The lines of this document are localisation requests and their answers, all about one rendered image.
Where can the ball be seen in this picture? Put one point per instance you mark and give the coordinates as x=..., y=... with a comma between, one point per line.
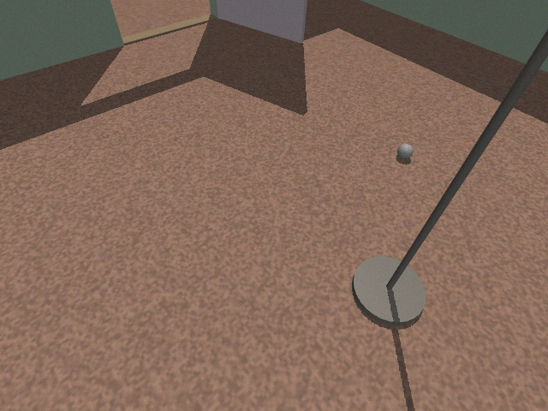
x=405, y=151

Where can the floor lamp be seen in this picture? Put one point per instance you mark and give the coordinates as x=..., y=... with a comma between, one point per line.
x=387, y=289

